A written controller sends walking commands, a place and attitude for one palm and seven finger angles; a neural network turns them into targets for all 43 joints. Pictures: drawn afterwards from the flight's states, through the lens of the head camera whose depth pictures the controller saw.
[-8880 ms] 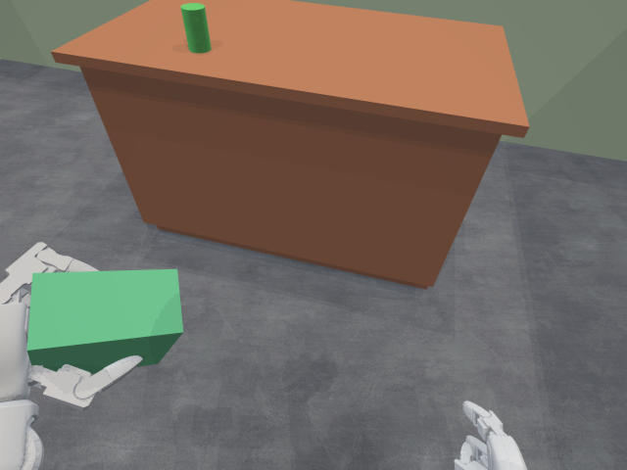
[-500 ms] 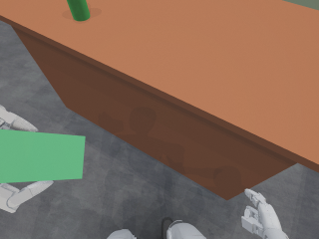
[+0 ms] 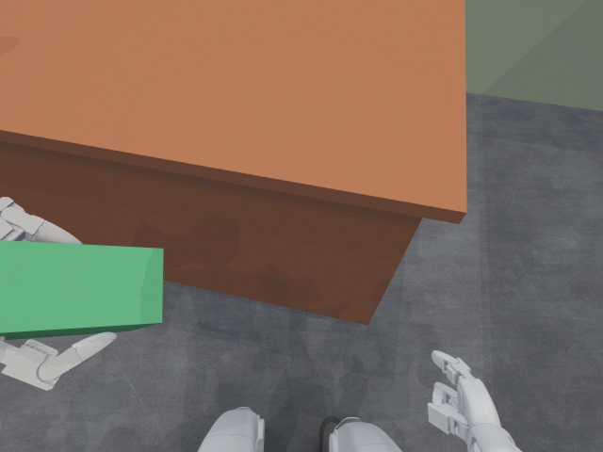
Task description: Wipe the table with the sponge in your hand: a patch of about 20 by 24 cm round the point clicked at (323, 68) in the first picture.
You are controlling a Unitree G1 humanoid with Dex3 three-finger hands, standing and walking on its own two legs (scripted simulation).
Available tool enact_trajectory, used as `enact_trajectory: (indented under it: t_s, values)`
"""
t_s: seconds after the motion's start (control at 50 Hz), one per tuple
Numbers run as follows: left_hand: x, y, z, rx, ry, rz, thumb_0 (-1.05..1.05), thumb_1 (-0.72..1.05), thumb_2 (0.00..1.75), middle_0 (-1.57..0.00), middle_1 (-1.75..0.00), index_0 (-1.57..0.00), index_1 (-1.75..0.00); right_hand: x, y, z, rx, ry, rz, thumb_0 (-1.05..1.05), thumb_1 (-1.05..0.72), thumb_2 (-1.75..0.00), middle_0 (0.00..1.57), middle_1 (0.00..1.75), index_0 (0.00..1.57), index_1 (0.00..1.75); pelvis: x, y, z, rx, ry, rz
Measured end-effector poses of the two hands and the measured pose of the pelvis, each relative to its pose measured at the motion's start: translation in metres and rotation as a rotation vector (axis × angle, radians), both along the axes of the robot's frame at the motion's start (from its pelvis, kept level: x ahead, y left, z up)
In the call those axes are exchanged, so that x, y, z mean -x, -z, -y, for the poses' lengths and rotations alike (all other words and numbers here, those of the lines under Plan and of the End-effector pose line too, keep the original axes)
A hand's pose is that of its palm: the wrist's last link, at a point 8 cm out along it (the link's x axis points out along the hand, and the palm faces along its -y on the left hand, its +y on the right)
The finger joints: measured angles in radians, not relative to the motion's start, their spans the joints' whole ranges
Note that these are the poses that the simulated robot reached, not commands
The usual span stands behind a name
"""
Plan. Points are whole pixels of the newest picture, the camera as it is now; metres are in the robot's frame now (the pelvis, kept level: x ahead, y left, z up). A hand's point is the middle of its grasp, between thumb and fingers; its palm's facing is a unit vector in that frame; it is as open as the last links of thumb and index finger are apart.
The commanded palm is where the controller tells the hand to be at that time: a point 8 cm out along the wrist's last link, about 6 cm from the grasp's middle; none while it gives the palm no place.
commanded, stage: turn to face it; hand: left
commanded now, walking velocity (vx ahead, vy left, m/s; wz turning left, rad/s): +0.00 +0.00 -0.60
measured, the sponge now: (100, 295) +0.24 +0.20 +0.15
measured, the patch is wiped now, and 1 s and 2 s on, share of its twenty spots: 0.00 0.00 0.00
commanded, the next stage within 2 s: take the last steps up to it in 0.98 s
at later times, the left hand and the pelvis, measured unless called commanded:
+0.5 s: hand (188, 292) +0.24 +0.11 +0.17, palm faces +0.10 -0.87 -0.48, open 10.7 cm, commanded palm +0.19 +0.18 +0.19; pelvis -0.05 -0.04 -0.01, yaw -18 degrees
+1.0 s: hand (220, 341) +0.20 +0.08 +0.17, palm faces -0.07 -0.89 -0.45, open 10.7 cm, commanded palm +0.17 +0.12 +0.19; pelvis -0.11 -0.03 +0.00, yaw -31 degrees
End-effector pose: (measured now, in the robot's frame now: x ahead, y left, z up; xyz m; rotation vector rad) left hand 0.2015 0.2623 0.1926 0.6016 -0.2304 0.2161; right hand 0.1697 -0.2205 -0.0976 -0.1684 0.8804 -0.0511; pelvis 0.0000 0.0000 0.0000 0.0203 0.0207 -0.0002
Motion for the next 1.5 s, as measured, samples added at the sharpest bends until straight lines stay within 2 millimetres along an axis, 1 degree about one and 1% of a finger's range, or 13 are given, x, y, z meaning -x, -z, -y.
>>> enact_trajectory:
  t_s: [0.08,0.16,0.32,0.46,0.56,0.66,0.76,0.84,1.02,1.16,1.28,1.4,1.5]
  values:
    - [0.002,-0.013,0.005,-0.055,0.051,0.01,-0.01,-0.54,1.03,-0.65,-1.4,-0.65,-1.39,0.025,-0.01,0.031,0.059,0.078,-0.022,0.01,-0.91,-0.89,0.2,0.3,0.2,0.3,0.005,-0.004,0.0,-0.009,0.052,-0.021]
    - [0.006,-0.011,0.002,-0.032,0.066,0.041,-0.01,-0.54,1.03,-0.65,-1.4,-0.65,-1.39,0.046,-0.019,0.047,0.11,0.127,-0.023,0.01,-0.91,-0.9,0.2,0.3,0.2,0.3,0.013,-0.002,-0.004,-0.009,0.095,-0.027]
    - [0.007,0.011,0.01,0.06,0.061,0.027,-0.01,-0.54,1.03,-0.65,-1.4,-0.65,-1.39,0.081,-0.024,0.039,0.072,0.213,0.058,0.01,-0.91,-0.9,0.19,0.3,0.2,0.3,0.028,-0.001,-0.001,0.012,0.207,0.018]
    - [-0.009,0.007,0.08,0.063,0.186,0.056,-0.01,-0.54,1.03,-0.65,-1.4,-0.65,-1.39,0.11,-0.002,0.037,-0.061,0.24,0.106,0.01,-0.91,-0.89,0.2,0.3,0.2,0.3,0.044,0.007,0.028,0.034,0.311,0.022]
    - [-0.019,0.003,0.134,0.029,0.323,0.063,-0.01,-0.54,1.03,-0.65,-1.4,-0.65,-1.39,0.147,0.014,0.067,-0.069,0.319,0.041,0.01,-0.91,-0.89,0.2,0.3,0.21,0.3,0.065,0.008,0.045,0.03,0.341,0.022]
    - [-0.014,-0.003,0.155,-0.042,0.421,-0.015,-0.01,-0.54,1.03,-0.65,-1.4,-0.65,-1.39,0.194,0.0,0.104,-0.003,0.458,-0.018,0.01,-0.91,-0.89,0.2,0.3,0.2,0.3,0.078,-0.003,0.05,-0.002,0.418,-0.003]
    - [-0.002,-0.014,0.159,-0.063,0.468,0.002,-0.01,-0.54,1.03,-0.65,-1.4,-0.65,-1.39,0.233,-0.016,0.126,0.083,0.534,-0.037,0.01,-0.91,-0.89,0.2,0.3,0.2,0.3,0.086,-0.008,0.05,-0.014,0.464,-0.012]
    - [0.005,-0.013,0.152,-0.02,0.468,0.039,-0.01,-0.54,1.03,-0.65,-1.4,-0.65,-1.39,0.251,-0.025,0.13,0.134,0.563,-0.026,0.01,-0.91,-0.9,0.19,0.3,0.2,0.3,0.092,-0.006,0.044,-0.009,0.485,-0.012]
    - [0.017,0.01,0.134,0.102,0.406,0.036,-0.01,-0.54,1.03,-0.65,-1.4,-0.65,-1.39,0.264,-0.03,0.094,0.109,0.587,0.085,0.01,-0.91,-0.9,0.19,0.3,0.2,0.3,0.108,-0.004,0.035,0.02,0.54,0.019]
    - [0.036,0.009,0.178,0.105,0.461,0.06,-0.01,-0.54,1.03,-0.65,-1.4,-0.65,-1.39,0.274,-0.005,0.075,-0.015,0.559,0.154,0.01,-0.91,-0.89,0.2,0.3,0.2,0.3,0.135,0.005,0.046,0.039,0.584,0.021]
    - [0.044,0.0,0.205,0.068,0.546,0.021,-0.01,-0.55,1.03,-0.65,-1.4,-0.65,-1.39,0.315,0.001,0.085,-0.024,0.629,0.056,0.01,-0.91,-0.89,0.2,0.3,0.21,0.3,0.151,-0.005,0.048,0.015,0.588,0.013]
    - [0.05,-0.001,0.189,-0.012,0.543,-0.034,-0.01,-0.54,1.03,-0.65,-1.4,-0.65,-1.39,0.355,-0.014,0.101,0.06,0.698,-0.016,0.01,-0.91,-0.89,0.2,0.3,0.2,0.3,0.154,-0.014,0.046,-0.003,0.593,-0.006]
    - [0.052,0.01,0.165,0.044,0.507,-0.03,-0.01,-0.54,1.03,-0.65,-1.4,-0.65,-1.39,0.365,-0.022,0.107,0.155,0.687,-0.045,0.01,-0.91,-0.9,0.2,0.3,0.2,0.3,0.15,-0.009,0.034,0.024,0.579,-0.006]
